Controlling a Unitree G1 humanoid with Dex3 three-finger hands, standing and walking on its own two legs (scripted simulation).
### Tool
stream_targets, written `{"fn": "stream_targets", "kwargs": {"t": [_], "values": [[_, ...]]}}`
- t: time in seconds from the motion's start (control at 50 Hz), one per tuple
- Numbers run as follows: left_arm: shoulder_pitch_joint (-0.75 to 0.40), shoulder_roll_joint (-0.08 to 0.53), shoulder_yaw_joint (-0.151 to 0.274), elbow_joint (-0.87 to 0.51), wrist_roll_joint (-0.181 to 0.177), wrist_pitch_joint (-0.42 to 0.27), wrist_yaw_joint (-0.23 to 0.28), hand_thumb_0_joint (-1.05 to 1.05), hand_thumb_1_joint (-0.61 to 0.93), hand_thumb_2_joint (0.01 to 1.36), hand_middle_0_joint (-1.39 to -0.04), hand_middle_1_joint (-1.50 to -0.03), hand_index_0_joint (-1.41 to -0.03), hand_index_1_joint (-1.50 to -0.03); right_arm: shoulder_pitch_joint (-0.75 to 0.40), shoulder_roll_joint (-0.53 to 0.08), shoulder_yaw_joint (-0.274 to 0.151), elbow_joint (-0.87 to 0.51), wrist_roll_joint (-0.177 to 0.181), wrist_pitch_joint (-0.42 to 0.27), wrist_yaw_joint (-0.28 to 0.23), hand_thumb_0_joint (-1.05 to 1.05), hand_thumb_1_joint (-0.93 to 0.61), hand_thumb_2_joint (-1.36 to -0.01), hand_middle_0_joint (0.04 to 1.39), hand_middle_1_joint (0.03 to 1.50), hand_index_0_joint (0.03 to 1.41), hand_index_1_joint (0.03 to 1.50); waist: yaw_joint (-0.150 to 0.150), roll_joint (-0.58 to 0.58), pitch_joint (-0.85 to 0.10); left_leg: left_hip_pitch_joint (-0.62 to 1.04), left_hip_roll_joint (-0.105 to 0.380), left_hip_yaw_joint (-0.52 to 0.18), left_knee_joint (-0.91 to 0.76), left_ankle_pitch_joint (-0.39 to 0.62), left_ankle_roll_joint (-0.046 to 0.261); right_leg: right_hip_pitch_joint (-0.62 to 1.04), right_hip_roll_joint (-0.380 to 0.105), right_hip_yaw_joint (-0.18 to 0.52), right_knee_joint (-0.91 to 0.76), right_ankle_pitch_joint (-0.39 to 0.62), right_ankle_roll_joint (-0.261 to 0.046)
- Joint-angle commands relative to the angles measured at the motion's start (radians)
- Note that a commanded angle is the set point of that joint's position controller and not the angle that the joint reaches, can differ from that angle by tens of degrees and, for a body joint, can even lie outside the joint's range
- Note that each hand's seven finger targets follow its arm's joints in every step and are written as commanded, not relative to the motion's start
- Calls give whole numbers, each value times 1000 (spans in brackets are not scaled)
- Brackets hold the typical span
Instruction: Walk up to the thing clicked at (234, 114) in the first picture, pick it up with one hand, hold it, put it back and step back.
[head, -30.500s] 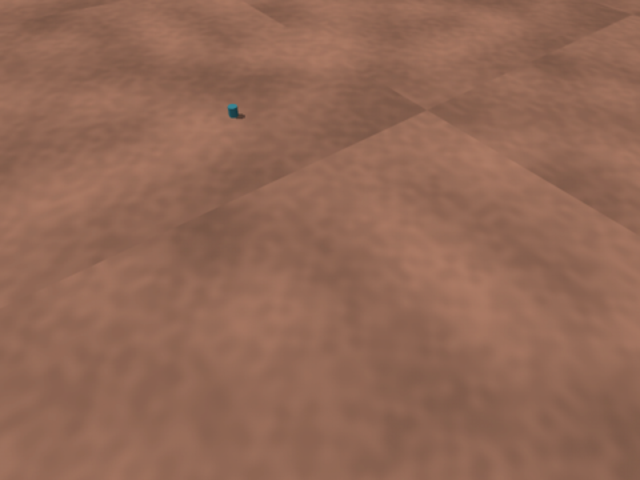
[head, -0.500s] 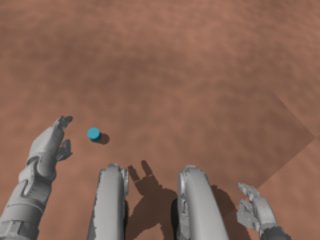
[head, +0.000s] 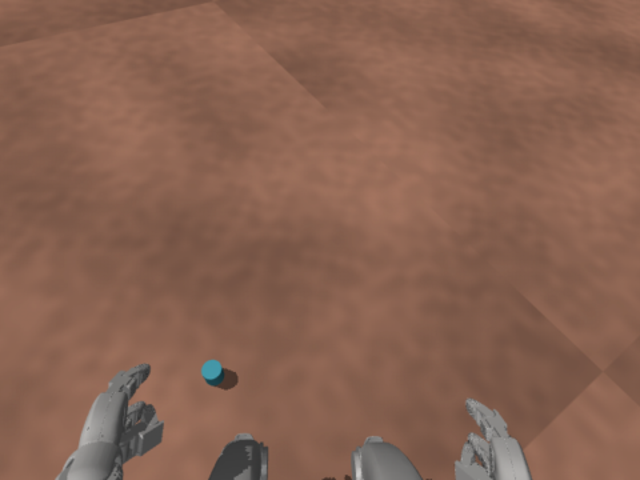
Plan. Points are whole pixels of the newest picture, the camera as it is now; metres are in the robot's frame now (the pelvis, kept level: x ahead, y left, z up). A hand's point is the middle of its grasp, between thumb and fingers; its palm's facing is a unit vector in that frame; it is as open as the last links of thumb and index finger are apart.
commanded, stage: home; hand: left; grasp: from above
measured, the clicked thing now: (213, 372) +0.45 +0.24 -0.64
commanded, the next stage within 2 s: none
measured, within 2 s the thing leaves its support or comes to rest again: neither
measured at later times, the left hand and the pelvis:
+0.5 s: hand (147, 448) +0.18 +0.18 +0.00, palm faces +0.08 -0.98 -0.19, open 7.4 cm; pelvis +0.02 -0.01 +0.05, yaw +1 degrees
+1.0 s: hand (149, 443) +0.18 +0.17 +0.00, palm faces +0.06 -0.98 -0.20, open 7.4 cm; pelvis +0.02 -0.01 +0.05, yaw +1 degrees
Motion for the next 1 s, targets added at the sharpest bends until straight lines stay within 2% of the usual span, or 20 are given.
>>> {"fn": "stream_targets", "kwargs": {"t": [0.0, 0.06, 0.12, 0.18, 0.28, 0.32, 0.38, 0.5, 0.52, 0.8, 0.88, 0.9, 0.98], "values": [[56, 89, 69, -272, -29, -11, -1, 0, 900, 899, -199, -298, -199, -298, -15, -136, -63, -168, -2, -81, -44, 0, -900, -900, 200, 300, 200, 300, 7, 49, -175, 333, -24, -8, -311, 213, 14, 240, 29, 9, -274, 216, -31], [117, 82, 64, -337, -34, 2, -7, 0, 900, 899, -199, -298, -199, -297, -12, -127, -63, -184, -8, -99, -56, 0, -900, -900, 200, 300, 200, 300, 19, 49, -128, 369, -29, 3, -356, 235, 14, 294, 32, 1, -332, 231, -28], [167, 65, 45, -344, -30, 11, -22, 0, 899, 899, -199, -297, -199, -297, -9, -124, -63, -185, -14, -114, -63, 0, -900, -900, 200, 300, 200, 300, 19, 35, -75, 396, -28, 4, -390, 240, 14, 309, 35, -7, -364, 231, -26], [202, 64, 43, -362, -26, 17, -35, 0, 900, 899, -199, -297, -199, -297, -11, -129, -70, -195, -18, -126, -65, 0, -900, -900, 200, 300, 200, 300, 19, 14, -55, 412, -33, 13, -409, 239, 20, 330, 36, -10, -396, 224, -25], [181, 61, 30, -347, -22, 16, -59, 0, 900, 899, -199, -298, -199, -297, -24, -142, -76, -190, -23, -148, -65, 0, -900, -900, 200, 300, 200, 300, 10, -14, -1, 421, -33, 18, -433, 215, 23, 324, 34, -17, -416, 196, -20], [146, 71, 39, -338, -20, 8, -64, 0, 900, 899, -199, -298, -199, -297, -28, -144, -78, -185, -28, -158, -65, 0, -900, -900, 200, 300, 200, 300, 7, -28, 14, 411, -37, 23, -426, 192, 27, 321, 29, -13, -428, 177, -15], [151, 78, 51, -337, -21, -1, -71, 0, 900, 899, -199, -298, -199, -297, -30, -147, -80, -183, -30, -169, -62, 0, -900, -900, 200, 300, 200, 300, 19, -15, -7, 424, -41, 29, -422, 207, 26, 332, 25, -7, -423, 194, -14], [150, 77, 41, -362, -11, -11, -66, 0, 898, 898, -199, -297, -199, -297, -41, -144, -77, -175, -34, -179, -60, 0, -900, -900, 200, 300, 200, 300, 19, 6, -49, 450, -45, 32, -407, 247, 24, 358, 21, -1, -415, 242, -15], [161, 79, 46, -353, -9, -9, -65, 0, 897, 897, -199, -297, -199, -297, -41, -143, -76, -171, -33, -179, -61, 0, -900, -900, 200, 300, 200, 300, 26, 10, -48, 454, -43, 32, -410, 255, 23, 363, 21, -1, -411, 248, -17], [167, 76, 37, -349, -12, -9, -62, 0, 896, 897, -199, -298, -199, -297, -43, -148, -78, -163, -31, -179, -65, 0, -900, -900, 200, 300, 200, 300, 29, -1, -47, 451, -34, 22, -423, 255, 20, 362, 27, -7, -403, 238, -22], [169, 80, 48, -341, -16, -6, -60, 0, 897, 897, -199, -298, -199, -297, -43, -147, -75, -167, -31, -180, -66, 0, -900, -900, 200, 300, 200, 300, 36, -17, -37, 440, -37, 27, -417, 241, 25, 365, 24, -5, -415, 231, -17], [162, 77, 38, -341, -17, -6, -62, 0, 897, 898, -199, -298, -199, -297, -40, -146, -76, -164, -31, -181, -66, 0, -900, -900, 200, 300, 200, 300, 27, -12, -40, 440, -38, 30, -415, 236, 25, 360, 24, -1, -417, 230, -15], [164, 80, 40, -343, -12, -2, -62, 0, 899, 898, -199, -298, -199, -298, -45, -145, -76, -165, -32, -182, -67, 0, -900, -900, 200, 300, 200, 300, 29, -7, -21, 428, -39, 32, -422, 204, 25, 346, 23, 0, -426, 199, -16]]}}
